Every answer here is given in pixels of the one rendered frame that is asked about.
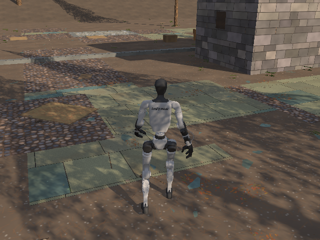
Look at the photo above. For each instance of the right robot thigh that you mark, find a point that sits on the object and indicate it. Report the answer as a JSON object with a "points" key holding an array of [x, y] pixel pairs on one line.
{"points": [[171, 146]]}

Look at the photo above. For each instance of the robot left upper arm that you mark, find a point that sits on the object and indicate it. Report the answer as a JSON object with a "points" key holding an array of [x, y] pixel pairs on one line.
{"points": [[142, 112]]}

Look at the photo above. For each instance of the robot left forearm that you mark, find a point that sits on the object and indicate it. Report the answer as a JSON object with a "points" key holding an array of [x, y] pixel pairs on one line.
{"points": [[137, 128]]}

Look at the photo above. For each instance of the robot right forearm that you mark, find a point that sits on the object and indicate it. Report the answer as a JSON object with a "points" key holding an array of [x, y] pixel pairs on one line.
{"points": [[185, 135]]}

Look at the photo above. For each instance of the robot left hand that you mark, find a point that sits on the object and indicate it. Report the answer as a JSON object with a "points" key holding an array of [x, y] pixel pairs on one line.
{"points": [[138, 135]]}

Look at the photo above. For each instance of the robot right hand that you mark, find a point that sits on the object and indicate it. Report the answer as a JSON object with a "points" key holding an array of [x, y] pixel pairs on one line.
{"points": [[189, 152]]}

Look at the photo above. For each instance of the robot right upper arm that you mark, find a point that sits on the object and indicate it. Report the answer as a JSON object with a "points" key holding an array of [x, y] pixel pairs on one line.
{"points": [[178, 114]]}

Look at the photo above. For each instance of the humanoid robot torso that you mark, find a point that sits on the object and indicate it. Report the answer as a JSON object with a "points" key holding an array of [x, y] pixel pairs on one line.
{"points": [[160, 120]]}

